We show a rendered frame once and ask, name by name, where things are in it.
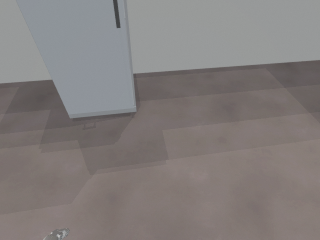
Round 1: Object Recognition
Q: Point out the robot left hand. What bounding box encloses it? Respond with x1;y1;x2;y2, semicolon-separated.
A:
43;228;70;240

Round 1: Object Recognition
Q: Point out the fridge door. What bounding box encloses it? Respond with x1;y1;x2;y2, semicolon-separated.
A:
16;0;134;115

